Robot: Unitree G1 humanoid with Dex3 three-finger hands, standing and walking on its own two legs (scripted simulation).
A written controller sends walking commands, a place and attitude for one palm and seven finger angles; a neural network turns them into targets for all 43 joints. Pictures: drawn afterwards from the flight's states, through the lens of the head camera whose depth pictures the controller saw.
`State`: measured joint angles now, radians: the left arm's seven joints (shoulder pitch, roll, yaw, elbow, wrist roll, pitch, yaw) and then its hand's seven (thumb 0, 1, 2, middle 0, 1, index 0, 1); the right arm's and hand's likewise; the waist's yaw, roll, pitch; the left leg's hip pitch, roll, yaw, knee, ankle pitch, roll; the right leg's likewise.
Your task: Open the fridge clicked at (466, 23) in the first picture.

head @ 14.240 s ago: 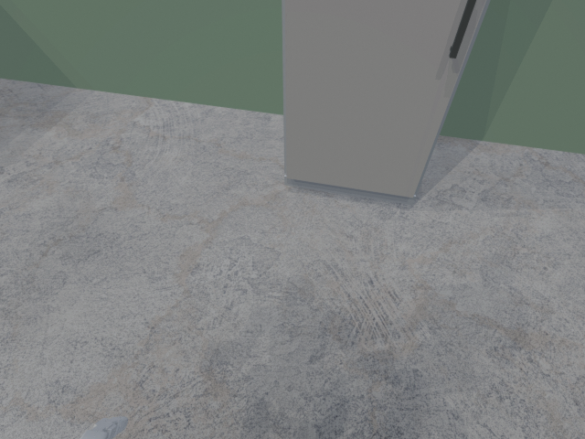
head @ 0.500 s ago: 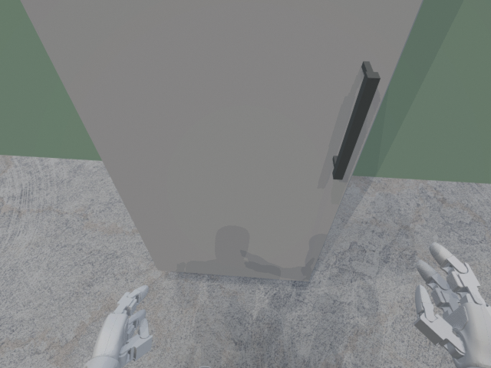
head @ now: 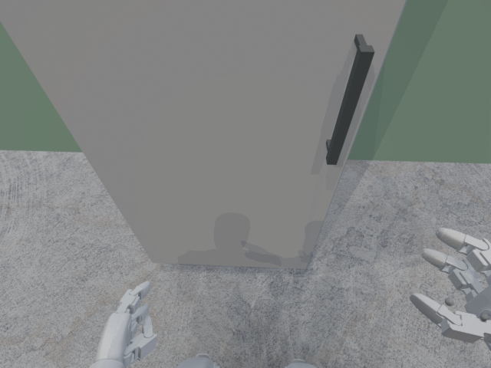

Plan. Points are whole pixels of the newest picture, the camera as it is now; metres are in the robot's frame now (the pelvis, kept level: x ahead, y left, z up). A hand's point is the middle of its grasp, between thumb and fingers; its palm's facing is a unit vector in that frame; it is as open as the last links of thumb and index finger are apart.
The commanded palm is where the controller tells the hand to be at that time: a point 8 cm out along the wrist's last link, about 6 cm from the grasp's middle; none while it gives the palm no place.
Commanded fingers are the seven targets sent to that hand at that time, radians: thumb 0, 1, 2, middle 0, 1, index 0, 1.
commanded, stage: raise the hand to about handle height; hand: right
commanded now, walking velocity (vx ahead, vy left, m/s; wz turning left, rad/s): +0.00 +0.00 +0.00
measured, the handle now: (343, 107) +0.52 -0.14 +0.15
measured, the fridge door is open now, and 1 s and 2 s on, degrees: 0 0 0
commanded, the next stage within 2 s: move the hooked fingers beside the handle in 1.32 s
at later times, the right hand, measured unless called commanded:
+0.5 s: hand out of the picture +0.25 -0.29 +0.13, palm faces +0.06 +1.00 -0.05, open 13.5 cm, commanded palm +0.22 -0.33 +0.14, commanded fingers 0.00 0.50 -0.30 0.30 1.20 0.30 1.20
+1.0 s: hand out of the picture +0.29 -0.29 +0.16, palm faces +0.06 +1.00 -0.03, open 14.0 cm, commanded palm +0.26 -0.33 +0.18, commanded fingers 0.00 0.50 -0.30 0.30 1.20 0.30 1.20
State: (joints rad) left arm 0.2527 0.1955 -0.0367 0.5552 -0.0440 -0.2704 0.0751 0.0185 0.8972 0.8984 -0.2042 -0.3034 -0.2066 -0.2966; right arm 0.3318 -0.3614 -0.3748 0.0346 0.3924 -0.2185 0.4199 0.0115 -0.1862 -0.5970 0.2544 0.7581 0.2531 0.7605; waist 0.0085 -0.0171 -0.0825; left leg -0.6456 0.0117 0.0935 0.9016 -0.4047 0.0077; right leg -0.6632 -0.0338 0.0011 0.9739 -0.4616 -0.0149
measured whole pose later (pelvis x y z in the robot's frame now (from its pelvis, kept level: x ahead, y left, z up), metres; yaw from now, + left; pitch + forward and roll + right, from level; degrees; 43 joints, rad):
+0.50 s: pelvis +0.01 -0.01 +0.02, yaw -1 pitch +4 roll +3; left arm 0.26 0.26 -0.06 0.57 -0.06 -0.29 0.10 0.02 0.90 0.90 -0.20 -0.30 -0.20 -0.30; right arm 0.15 -0.41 -0.41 0.12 0.37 -0.09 0.43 0.00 0.39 -0.35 0.29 1.13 0.29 1.13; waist -0.02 -0.03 -0.08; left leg -0.44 0.03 0.09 0.72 -0.35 -0.01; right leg -0.47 -0.01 0.00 0.80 -0.41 -0.03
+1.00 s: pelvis +0.02 +0.00 +0.04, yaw +0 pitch +2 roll +1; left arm 0.27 0.26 -0.06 0.60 -0.07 -0.25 0.11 0.02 0.90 0.90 -0.20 -0.30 -0.21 -0.30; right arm -0.03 -0.45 -0.46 0.24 0.36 0.01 0.47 -0.01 0.50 -0.30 0.30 1.20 0.30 1.20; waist -0.02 -0.04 -0.04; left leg -0.33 0.02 0.08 0.59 -0.30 0.00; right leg -0.34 -0.01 -0.02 0.65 -0.34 -0.02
